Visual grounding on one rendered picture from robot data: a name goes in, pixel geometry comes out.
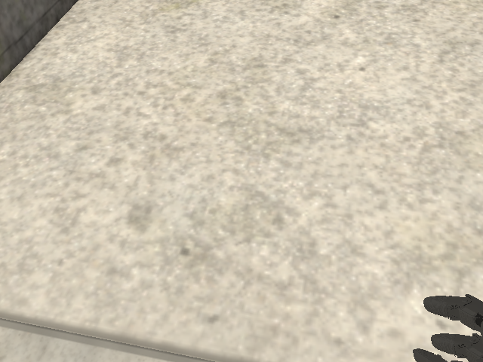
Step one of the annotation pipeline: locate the robot right hand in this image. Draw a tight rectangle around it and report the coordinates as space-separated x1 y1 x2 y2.
413 294 483 362

